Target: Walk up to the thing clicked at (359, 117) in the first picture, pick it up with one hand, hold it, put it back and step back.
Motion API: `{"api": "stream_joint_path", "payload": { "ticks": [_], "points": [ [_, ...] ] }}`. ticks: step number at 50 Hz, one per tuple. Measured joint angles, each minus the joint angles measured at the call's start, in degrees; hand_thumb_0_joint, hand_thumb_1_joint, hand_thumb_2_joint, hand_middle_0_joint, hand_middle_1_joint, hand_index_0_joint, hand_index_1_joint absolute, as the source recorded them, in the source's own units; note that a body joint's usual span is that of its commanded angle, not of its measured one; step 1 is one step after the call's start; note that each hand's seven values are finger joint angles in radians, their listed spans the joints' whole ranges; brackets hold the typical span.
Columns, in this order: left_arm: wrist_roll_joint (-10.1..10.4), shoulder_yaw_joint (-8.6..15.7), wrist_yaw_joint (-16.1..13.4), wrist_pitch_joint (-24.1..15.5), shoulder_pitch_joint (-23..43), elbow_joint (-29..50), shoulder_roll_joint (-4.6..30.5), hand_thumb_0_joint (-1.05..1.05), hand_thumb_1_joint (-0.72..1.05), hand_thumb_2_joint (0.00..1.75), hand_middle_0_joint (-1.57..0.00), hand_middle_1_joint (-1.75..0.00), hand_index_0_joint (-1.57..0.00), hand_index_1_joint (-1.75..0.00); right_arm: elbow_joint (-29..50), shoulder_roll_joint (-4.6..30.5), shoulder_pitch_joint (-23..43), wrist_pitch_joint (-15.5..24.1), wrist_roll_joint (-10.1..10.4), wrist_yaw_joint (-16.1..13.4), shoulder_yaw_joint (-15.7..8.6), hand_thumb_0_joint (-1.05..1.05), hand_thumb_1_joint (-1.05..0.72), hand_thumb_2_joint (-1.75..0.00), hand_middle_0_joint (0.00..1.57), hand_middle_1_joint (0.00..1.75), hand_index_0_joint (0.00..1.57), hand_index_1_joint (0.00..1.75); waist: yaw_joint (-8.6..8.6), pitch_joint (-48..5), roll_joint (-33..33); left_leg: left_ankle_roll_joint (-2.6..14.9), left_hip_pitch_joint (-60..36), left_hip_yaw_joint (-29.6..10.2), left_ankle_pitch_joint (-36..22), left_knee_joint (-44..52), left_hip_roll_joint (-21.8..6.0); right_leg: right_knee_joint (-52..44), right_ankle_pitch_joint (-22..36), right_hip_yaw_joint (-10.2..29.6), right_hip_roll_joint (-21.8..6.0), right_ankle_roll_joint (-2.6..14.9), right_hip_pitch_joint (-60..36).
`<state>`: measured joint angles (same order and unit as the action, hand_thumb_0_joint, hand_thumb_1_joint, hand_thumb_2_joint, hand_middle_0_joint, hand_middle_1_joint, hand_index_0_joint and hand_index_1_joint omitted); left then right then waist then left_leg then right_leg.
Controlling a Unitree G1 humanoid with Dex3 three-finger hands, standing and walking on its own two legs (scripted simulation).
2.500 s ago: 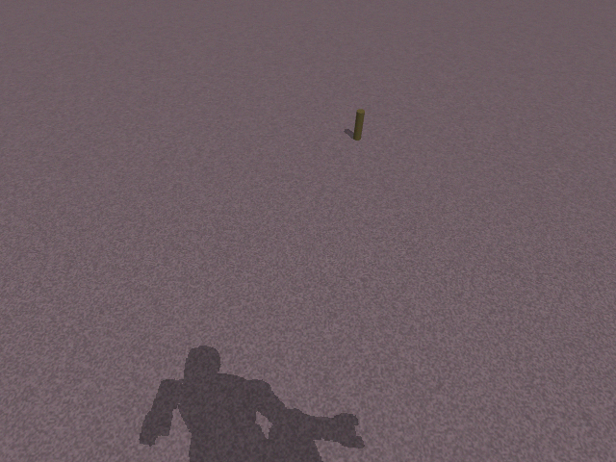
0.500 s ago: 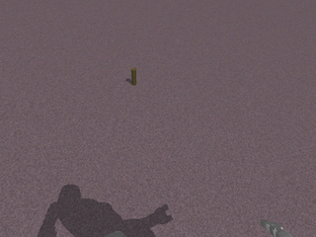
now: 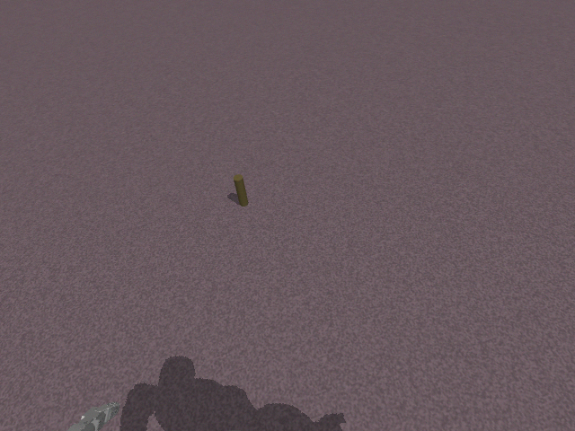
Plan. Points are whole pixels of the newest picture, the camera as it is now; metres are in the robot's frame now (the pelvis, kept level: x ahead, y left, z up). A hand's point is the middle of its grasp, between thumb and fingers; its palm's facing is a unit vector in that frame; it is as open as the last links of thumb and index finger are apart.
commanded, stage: walk up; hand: left
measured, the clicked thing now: (241, 191) +1.22 +0.29 -0.68
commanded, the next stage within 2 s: none
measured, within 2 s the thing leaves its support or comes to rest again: neither
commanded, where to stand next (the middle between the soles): +0.87 +0.08 m, yaw +1 degrees
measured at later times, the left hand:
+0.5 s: hand (115, 361) +0.26 +0.34 -0.15, palm faces -0.02 -0.94 -0.33, open 7.4 cm
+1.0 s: hand (169, 238) +0.51 +0.28 -0.11, palm faces +0.00 -0.92 -0.39, open 7.3 cm
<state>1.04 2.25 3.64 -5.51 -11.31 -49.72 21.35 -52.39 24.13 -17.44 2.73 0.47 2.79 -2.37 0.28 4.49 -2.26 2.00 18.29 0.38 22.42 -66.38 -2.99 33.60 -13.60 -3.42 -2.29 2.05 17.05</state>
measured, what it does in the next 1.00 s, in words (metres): walks ahead: left foot, then right foot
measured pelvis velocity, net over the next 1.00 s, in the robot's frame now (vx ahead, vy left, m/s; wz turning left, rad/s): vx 0.42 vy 0.02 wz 0.01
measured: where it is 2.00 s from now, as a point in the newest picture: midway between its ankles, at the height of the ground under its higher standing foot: (288, 284)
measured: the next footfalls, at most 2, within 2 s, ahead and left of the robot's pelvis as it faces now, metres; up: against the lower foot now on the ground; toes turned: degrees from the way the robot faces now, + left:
left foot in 0.32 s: +0.32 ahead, +0.16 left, +0.00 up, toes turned +6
right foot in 0.84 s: +0.52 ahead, -0.09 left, +0.00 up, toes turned -4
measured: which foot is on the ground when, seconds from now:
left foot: up 0.00-0.30, down 0.32-0.86, up 0.88-1.00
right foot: down 0.00-0.36, up 0.38-0.82, down 0.84-1.00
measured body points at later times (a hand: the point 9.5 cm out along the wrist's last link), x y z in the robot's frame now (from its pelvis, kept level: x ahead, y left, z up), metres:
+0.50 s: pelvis +0.23 +0.06 +0.00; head +0.25 +0.09 +0.45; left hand +0.26 +0.39 -0.13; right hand +0.33 -0.25 -0.09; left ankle +0.28 +0.16 -0.73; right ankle +0.18 -0.09 -0.65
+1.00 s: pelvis +0.42 +0.02 +0.00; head +0.43 -0.01 +0.45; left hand +0.51 +0.33 -0.09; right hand +0.47 -0.30 -0.13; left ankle +0.37 +0.17 -0.65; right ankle +0.48 -0.08 -0.73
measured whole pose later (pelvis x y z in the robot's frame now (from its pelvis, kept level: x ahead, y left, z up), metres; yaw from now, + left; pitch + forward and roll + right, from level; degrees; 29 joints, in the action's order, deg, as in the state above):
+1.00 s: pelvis +0.42 +0.02 +0.00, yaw +0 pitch -4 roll +2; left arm 0.3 2.1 2.7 -5.6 -12.8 -49.6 20.7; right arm -50.8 24.3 -17.7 2.2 0.3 2.7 -2.6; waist 0.6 6.2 -2.4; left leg 2.6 20.2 -0.4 24.1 -62.9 -0.7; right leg 31.8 -11.7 -3.6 -3.0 1.9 16.2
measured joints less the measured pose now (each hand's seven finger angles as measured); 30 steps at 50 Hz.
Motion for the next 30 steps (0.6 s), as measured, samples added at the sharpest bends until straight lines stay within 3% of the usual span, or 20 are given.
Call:
{"api": "stream_joint_path", "payload": {
  "ticks": [3, 6, 10, 14, 17, 18, 20, 22, 24, 30],
  "points": [
    [-0.1, -0.4, -0.5, -0.1, -2.9, -0.8, -0.4, 0.00, 0.90, 0.90, -0.20, -0.30, -0.21, -0.30, 1.8, 0.5, 2.1, 0.2, 0.0, 0.6, -0.4, 0.01, -0.90, -0.90, 0.20, 0.29, 0.20, 0.30, 0.82, 0.0, -0.6, 0.07, 6.7, -1.9, -5.5, 3.0, -0.8, -5.3, 0.6, 0.2, 1.1, 0.09, -4.5],
    [-0.4, -0.4, -0.7, -0.3, -5.4, -1.5, -0.2, 0.00, 0.90, 0.90, -0.21, -0.30, -0.21, -0.30, 2.9, 1.0, 3.5, 0.0, -0.3, 1.2, -1.3, 0.01, -0.90, -0.90, 0.20, 0.29, 0.20, 0.30, 1.05, 0.1, -1.4, -1.03, 11.5, -3.6, -9.8, 7.7, -1.4, -8.6, 0.0, -0.2, 2.2, 0.06, -8.2],
    [-1.1, 0.3, -0.8, -0.2, -7.8, -1.5, 0.8, 0.00, 0.90, 0.90, -0.21, -0.30, -0.21, -0.30, 2.5, 1.3, 4.1, -0.8, -1.0, 1.9, -1.9, 0.01, -0.90, -0.90, 0.20, 0.29, 0.20, 0.30, 1.54, -0.4, -1.3, -2.35, 13.4, -2.1, -12.6, 19.1, -2.2, -10.5, -2.4, -1.4, 2.8, -0.44, -12.0],
    [-1.4, 1.0, -0.9, -0.1, -8.7, -1.4, 2.8, 0.00, 0.90, 0.90, -0.21, -0.30, -0.21, -0.30, 1.8, 0.8, 4.9, -0.8, -1.4, 2.7, -2.0, 0.01, -0.90, -0.90, 0.20, 0.29, 0.20, 0.30, 2.27, -0.1, -0.3, -1.40, 10.4, 0.1, -15.9, 30.2, -2.6, -8.8, -7.1, -2.4, 3.0, -1.73, -14.9],
    [-1.5, 1.4, -1.2, 0.5, -9.2, -1.8, 4.4, 0.00, 0.90, 0.90, -0.21, -0.30, -0.21, -0.30, 1.6, -0.2, 5.3, -0.2, -1.6, 2.8, -2.0, 0.01, -0.90, -0.90, 0.20, 0.29, 0.20, 0.30, 2.43, -0.4, 2.3, -0.52, 6.7, 1.9, -15.7, 33.0, -0.9, -3.6, -12.8, -2.5, 0.9, -2.70, -15.7],
    [-1.4, 1.5, -1.5, 0.9, -8.8, -2.2, 4.9, 0.00, 0.90, 0.90, -0.20, -0.30, -0.21, -0.30, 1.7, -0.9, 5.9, 0.3, -2.0, 2.7, -2.0, 0.01, -0.90, -0.90, 0.20, 0.29, 0.20, 0.30, 2.49, 0.2, 4.4, -0.41, 6.1, 3.3, -14.1, 31.7, 0.5, 1.4, -14.4, -1.6, -1.1, -1.88, -14.4],
    [-1.0, 1.3, -2.0, 1.8, -8.1, -2.5, 4.1, 0.00, 0.90, 0.90, -0.20, -0.30, -0.20, -0.30, 3.2, -1.1, 6.3, 1.5, -2.1, 2.3, -1.8, 0.01, -0.90, -0.90, 0.20, 0.29, 0.20, 0.30, 1.93, 1.0, 4.6, 0.07, 5.5, 4.1, -10.7, 28.8, 0.8, 16.3, -15.2, 1.8, -0.4, -0.30, -8.5],
    [-1.0, 0.2, -2.1, 2.3, -7.3, -3.1, 3.6, 0.00, 0.91, 0.90, -0.20, -0.30, -0.20, -0.30, 4.0, -1.6, 6.0, 2.0, -1.0, 1.7, -1.6, 0.01, -0.90, -0.90, 0.20, 0.29, 0.20, 0.30, 0.77, 1.2, 3.8, 0.51, 3.1, 4.0, -9.3, 29.5, 0.5, 27.6, -13.9, 3.6, 1.7, 0.58, -2.5],
    [-0.6, -0.3, -1.8, 2.1, -6.6, -3.0, 3.7, 0.00, 0.91, 0.90, -0.20, -0.30, -0.20, -0.30, 4.2, -2.4, 5.0, 2.1, -0.4, 1.1, -1.0, 0.01, -0.90, -0.90, 0.20, 0.29, 0.20, 0.30, 0.09, 1.1, 4.4, 0.35, -0.5, 4.4, -9.6, 33.1, 1.0, 31.1, -9.9, 5.1, 1.8, 0.70, 2.4],
    [-0.6, 0.2, -0.6, 2.2, -4.8, -1.7, 4.3, 0.00, 0.91, 0.90, -0.20, -0.30, -0.20, -0.30, 3.5, -3.2, 0.6, 2.4, -0.1, 0.4, 0.0, 0.00, -0.90, -0.90, 0.20, 0.30, 0.21, 0.30, -0.62, 0.7, 5.9, 0.74, -9.4, 5.3, -9.1, 40.8, 2.8, 24.4, -1.8, 6.4, -1.6, -1.29, 11.4]
  ]
}}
